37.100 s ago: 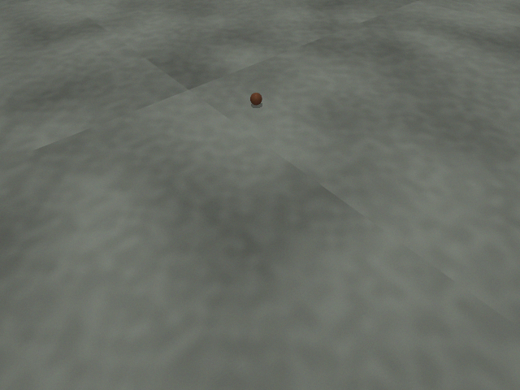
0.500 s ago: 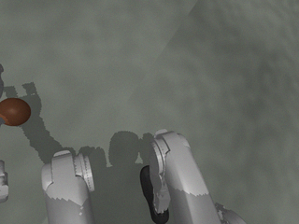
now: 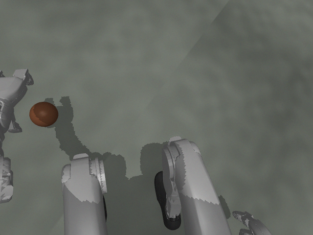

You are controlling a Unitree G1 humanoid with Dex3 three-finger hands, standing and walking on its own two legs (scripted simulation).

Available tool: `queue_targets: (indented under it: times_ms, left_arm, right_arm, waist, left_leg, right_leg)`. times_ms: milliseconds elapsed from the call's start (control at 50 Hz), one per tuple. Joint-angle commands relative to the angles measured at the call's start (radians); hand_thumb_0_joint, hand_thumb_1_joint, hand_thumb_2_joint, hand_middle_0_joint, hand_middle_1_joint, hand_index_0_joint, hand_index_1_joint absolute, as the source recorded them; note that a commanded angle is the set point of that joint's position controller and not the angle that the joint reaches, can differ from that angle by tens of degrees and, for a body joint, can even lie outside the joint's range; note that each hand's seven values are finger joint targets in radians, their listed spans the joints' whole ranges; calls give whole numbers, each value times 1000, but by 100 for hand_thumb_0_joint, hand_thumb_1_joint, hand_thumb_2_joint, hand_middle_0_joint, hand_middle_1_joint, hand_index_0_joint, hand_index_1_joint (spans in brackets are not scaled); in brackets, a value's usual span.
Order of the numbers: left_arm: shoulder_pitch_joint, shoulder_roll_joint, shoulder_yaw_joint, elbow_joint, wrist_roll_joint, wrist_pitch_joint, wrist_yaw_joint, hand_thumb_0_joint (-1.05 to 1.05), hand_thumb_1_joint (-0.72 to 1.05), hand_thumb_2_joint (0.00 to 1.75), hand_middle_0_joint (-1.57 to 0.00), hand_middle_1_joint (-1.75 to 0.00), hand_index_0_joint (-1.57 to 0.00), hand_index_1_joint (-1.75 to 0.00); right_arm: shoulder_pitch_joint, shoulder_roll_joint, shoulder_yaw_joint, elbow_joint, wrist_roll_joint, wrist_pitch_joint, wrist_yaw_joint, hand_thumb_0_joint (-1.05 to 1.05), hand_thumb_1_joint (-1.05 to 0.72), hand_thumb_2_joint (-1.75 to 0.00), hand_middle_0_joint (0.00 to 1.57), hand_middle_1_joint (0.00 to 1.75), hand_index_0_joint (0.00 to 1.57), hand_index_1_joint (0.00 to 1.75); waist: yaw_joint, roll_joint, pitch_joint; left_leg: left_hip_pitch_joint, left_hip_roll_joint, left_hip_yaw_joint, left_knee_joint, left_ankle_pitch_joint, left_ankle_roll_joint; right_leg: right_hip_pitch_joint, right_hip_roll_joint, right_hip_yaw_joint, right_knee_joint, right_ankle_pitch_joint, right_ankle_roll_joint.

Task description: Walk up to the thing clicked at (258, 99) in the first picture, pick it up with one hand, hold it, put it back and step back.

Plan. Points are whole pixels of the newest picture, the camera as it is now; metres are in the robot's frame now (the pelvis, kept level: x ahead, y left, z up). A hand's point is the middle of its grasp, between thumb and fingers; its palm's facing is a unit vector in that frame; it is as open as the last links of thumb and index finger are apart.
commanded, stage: home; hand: left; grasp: from above
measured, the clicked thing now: (44, 114) +0.50 +0.28 -0.32
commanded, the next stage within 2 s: none
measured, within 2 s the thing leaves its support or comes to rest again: neither
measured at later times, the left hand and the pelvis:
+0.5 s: hand (15, 104) +0.47 +0.29 -0.13, palm faces -0.33 -0.35 -0.88, open 11.3 cm; pelvis +0.02 +0.01 +0.01, yaw -1 degrees
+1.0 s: hand out of the picture +0.30 +0.22 +0.09, palm faces -0.02 -0.92 -0.40, open 7.4 cm; pelvis +0.03 +0.00 +0.20, yaw +4 degrees
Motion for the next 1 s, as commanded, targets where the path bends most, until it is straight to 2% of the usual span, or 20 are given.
queue_targets:
  times_ms: [0,40,80,100,120,160,200,300,340,400,500,540,580,620,640,680,800,820,900,980]
  left_arm:
    - [-365,245,43,-54,33,-45,113,0,-54,102,-7,-102,-7,-102]
    - [-408,280,69,-62,63,-52,159,0,-53,101,-7,-102,-8,-102]
    - [-424,306,109,-61,79,-50,209,0,-39,92,-23,-86,-23,-86]
    - [-437,318,123,-83,85,-46,232,0,-35,94,-26,-78,-23,-78]
    - [-413,315,138,-60,87,-32,250,0,-43,95,-18,-86,-15,-86]
    - [-387,338,172,-119,79,-1,280,0,-32,85,-24,-70,-21,-70]
    - [-357,330,194,-183,42,40,288,0,-22,85,-23,-61,-21,-63]
    - [-259,255,203,-292,-115,135,221,0,6,84,-22,-51,-20,-53]
    - [-176,221,210,-325,-195,171,171,0,14,83,-21,-48,-20,-49]
    - [-50,134,180,-478,-315,215,68,0,34,84,-21,-43,-20,-44]
    - [214,-6,149,-734,-530,271,-106,0,74,95,-22,-38,-21,-39]
    - [284,-27,154,-847,-604,282,-150,0,88,93,-21,-33,-21,-33]
    - [342,-62,145,-920,-662,294,-176,0,90,90,-20,-30,-20,-30]
    - [397,-75,156,-1009,-716,303,-182,0,90,90,-20,-30,-20,-30]
    - [413,-115,137,-1040,-751,306,-185,0,90,90,-20,-30,-20,-30]
    - [485,-130,143,-1080,-798,323,-180,0,90,90,-20,-30,-20,-30]
    - [650,-209,136,-1230,-956,386,-163,0,90,90,-20,-30,-20,-30]
    - [664,-231,124,-1259,-983,398,-162,0,90,90,-20,-30,-20,-30]
    - [803,-262,132,-1344,-1087,457,-144,0,90,90,-20,-30,-20,-30]
    - [893,-296,140,-1396,-1158,512,-130,0,90,90,-20,-30,-20,-30]
  right_arm:
    - [177,-202,-41,-4,-22,-16,-13,0,-90,-90,20,30,20,30]
    - [192,-214,-41,0,-34,-24,-9,0,-90,-90,20,30,20,30]
    - [206,-223,-46,5,-49,-35,-4,0,-88,-89,20,30,20,30]
    - [217,-224,-47,6,-55,-39,-2,0,-88,-89,20,30,20,30]
    - [228,-226,-50,8,-59,-46,1,0,-90,-89,20,30,20,30]
    - [229,-221,-59,2,-60,-56,8,0,-88,-89,20,30,20,30]
    - [231,-220,-78,-5,-55,-65,18,0,-89,-90,20,30,20,30]
    - [267,-206,-129,2,-13,-67,39,0,-89,-90,20,30,20,30]
    - [280,-200,-146,13,10,-59,41,0,-89,-90,20,30,20,30]
    - [278,-193,-164,-8,51,-43,39,0,-89,-90,20,30,20,30]
    - [200,-156,-170,-71,94,-15,16,0,-90,-90,20,30,20,30]
    - [169,-145,-170,-92,105,-10,1,0,-90,-90,20,30,20,30]
    - [139,-136,-172,-119,113,-12,-11,0,-90,-90,20,30,20,30]
    - [111,-129,-176,-141,119,-16,-24,0,-90,-90,20,30,20,30]
    - [100,-122,-174,-151,125,-19,-31,0,-90,-90,20,30,20,30]
    - [70,-113,-174,-169,130,-29,-47,0,-90,-90,20,30,20,30]
    - [-7,-97,-164,-209,143,-69,-95,0,-90,-90,20,30,20,30]
    - [-15,-94,-165,-216,146,-74,-104,0,-90,-90,20,30,20,30]
    - [-37,-68,-149,-239,153,-96,-136,0,-90,-90,20,30,20,30]
    - [-34,-44,-128,-244,157,-119,-170,0,-90,-90,20,30,20,30]
  waist:
    - [-48,259,-549]
    - [-54,305,-593]
    - [-57,356,-636]
    - [-53,386,-669]
    - [-57,402,-663]
    - [-28,461,-734]
    - [-9,505,-811]
    - [25,478,-887]
    - [49,424,-897]
    - [63,367,-883]
    - [79,202,-773]
    - [98,170,-728]
    - [104,168,-700]
    - [124,169,-690]
    - [115,168,-675]
    - [136,167,-638]
    - [149,169,-579]
    - [135,167,-576]
    - [138,125,-569]
    - [134,94,-518]
  left_leg:
    - [361,-6,83,-196,32,45]
    - [412,-5,77,-181,60,40]
    - [462,-4,75,-172,104,34]
    - [485,-1,73,-165,126,31]
    - [496,-3,73,-165,135,29]
    - [524,-1,79,-169,158,25]
    - [569,-1,87,-181,180,23]
    - [581,0,97,-232,181,33]
    - [573,-3,100,-260,185,38]
    - [606,-2,87,-326,196,42]
    - [584,7,73,-408,204,55]
    - [606,10,69,-447,197,55]
    - [651,17,60,-496,168,50]
    - [706,22,55,-539,150,45]
    - [722,22,48,-574,117,46]
    - [776,30,47,-636,73,44]
    - [909,32,22,-794,-30,40]
    - [937,30,30,-814,-15,40]
    - [1023,25,56,-875,55,44]
    - [1097,23,71,-954,90,48]
  right_leg:
    - [270,36,-68,-188,15,-81]
    - [246,32,-94,-158,55,-79]
    - [231,28,-109,-126,105,-78]
    - [232,30,-111,-113,127,-79]
    - [215,25,-119,-103,135,-79]
    - [227,27,-117,-89,155,-84]
    - [239,22,-114,-85,173,-88]
    - [312,18,-98,-142,188,-85]
    - [364,17,-88,-170,193,-82]
    - [422,19,-77,-233,202,-79]
    - [536,26,-56,-346,227,-72]
    - [566,20,-46,-397,216,-73]
    - [582,16,-40,-435,182,-75]
    - [604,14,-36,-475,161,-76]
    - [611,11,-34,-499,137,-75]
    - [640,11,-28,-549,101,-72]
    - [745,9,-12,-682,26,-67]
    - [773,6,-3,-714,33,-66]
    - [922,7,12,-823,76,-61]
    - [1058,8,30,-942,105,-56]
